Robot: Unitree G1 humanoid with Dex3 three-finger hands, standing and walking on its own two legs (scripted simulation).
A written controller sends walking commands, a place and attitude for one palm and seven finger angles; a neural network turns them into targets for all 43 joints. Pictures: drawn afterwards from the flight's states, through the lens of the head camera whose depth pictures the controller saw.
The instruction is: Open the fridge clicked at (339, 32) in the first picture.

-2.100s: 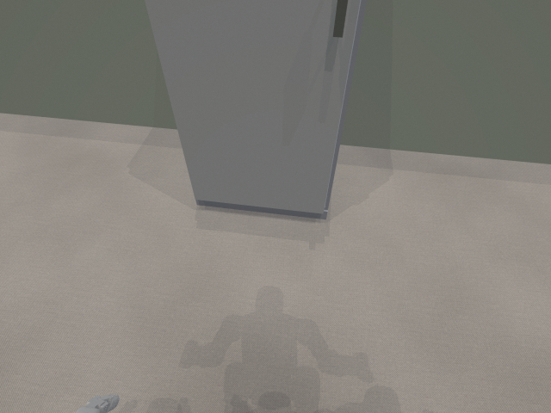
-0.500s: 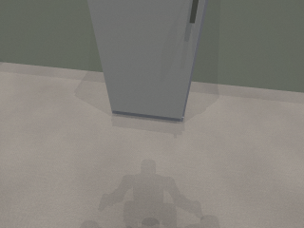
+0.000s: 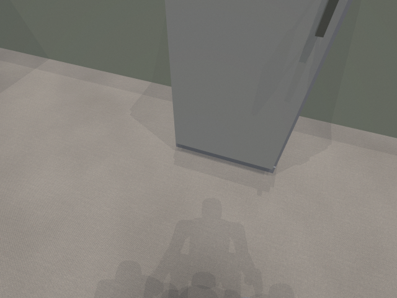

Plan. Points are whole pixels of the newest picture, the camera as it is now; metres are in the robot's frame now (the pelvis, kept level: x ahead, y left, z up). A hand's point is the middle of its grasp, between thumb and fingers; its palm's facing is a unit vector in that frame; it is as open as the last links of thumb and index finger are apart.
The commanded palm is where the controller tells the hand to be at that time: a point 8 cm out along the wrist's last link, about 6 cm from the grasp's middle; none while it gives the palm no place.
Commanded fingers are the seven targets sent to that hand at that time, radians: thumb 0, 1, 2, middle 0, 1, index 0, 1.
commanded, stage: walk to a spot facing it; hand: right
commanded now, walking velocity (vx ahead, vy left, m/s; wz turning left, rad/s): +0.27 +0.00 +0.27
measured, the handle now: out of the picture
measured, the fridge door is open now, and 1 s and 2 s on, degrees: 0 0 0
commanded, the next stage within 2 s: turn to face it in 0.08 s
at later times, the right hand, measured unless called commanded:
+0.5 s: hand (303, 268) +0.23 -0.25 -0.16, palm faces +0.02 +0.98 -0.17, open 7.4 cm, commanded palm none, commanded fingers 0.00 -0.90 -0.90 0.20 0.30 0.20 0.30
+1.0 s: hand (296, 270) +0.22 -0.22 -0.14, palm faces +0.22 +0.94 -0.25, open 7.3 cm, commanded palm none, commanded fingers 0.00 -0.90 -0.90 0.20 0.30 0.20 0.30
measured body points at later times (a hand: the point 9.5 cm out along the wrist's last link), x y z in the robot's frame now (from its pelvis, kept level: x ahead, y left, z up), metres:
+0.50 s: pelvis +0.16 -0.07 +0.01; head +0.18 -0.09 +0.46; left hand +0.20 +0.18 -0.12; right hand +0.23 -0.30 -0.15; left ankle +0.14 +0.08 -0.67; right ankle +0.22 -0.14 -0.73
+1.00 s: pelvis +0.20 -0.03 +0.01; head +0.23 -0.01 +0.46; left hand +0.30 +0.21 -0.14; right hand +0.21 -0.27 -0.13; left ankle +0.21 +0.07 -0.73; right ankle +0.16 -0.16 -0.67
